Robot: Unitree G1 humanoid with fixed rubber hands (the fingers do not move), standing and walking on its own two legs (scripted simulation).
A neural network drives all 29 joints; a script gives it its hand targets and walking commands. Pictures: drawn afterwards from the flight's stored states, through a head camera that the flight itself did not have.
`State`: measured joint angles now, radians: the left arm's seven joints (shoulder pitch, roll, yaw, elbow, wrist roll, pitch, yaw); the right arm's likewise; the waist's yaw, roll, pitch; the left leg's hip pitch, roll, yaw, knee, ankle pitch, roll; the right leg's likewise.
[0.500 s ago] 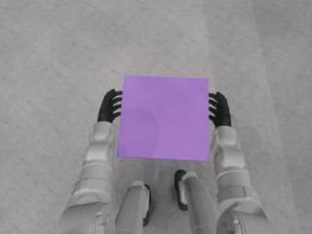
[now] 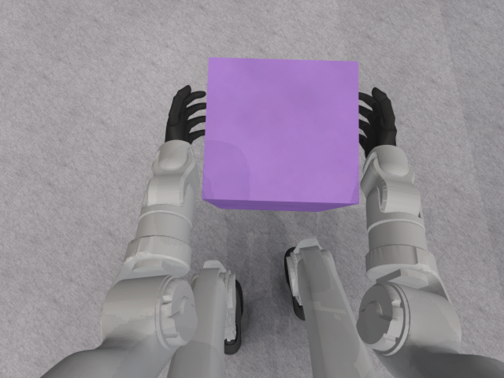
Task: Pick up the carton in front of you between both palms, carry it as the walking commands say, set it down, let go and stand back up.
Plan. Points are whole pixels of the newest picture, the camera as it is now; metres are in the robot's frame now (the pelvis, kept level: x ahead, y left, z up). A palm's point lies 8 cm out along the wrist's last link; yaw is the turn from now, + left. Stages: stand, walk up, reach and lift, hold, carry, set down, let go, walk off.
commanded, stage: set down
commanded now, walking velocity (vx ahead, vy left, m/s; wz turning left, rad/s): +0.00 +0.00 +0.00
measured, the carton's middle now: (275, 150) +0.45 -0.07 -0.18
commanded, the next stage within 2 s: none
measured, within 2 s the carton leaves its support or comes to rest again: rests again in 1.94 s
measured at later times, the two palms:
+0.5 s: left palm (205, 139) +0.51 +0.05 -0.24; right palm (354, 155) +0.44 -0.24 -0.25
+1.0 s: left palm (216, 144) +0.53 +0.04 -0.35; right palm (348, 151) +0.47 -0.25 -0.32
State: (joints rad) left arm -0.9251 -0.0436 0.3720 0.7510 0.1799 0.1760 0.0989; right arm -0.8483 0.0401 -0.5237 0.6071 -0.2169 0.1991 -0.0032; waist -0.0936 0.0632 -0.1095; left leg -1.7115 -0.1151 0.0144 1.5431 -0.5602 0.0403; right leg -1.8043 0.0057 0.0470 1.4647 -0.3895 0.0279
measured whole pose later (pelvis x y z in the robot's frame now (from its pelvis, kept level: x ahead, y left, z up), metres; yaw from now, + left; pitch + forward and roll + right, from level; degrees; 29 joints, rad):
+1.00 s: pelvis -0.02 +0.00 -0.18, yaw +0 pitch +45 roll -2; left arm -1.41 0.22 0.10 1.01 0.06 0.23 0.14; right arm -1.25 -0.14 -0.50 0.81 -0.02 0.22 -0.04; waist -0.17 0.00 0.17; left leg -2.27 -0.13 0.02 2.17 -0.69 0.03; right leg -2.36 0.01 0.01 2.04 -0.46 0.03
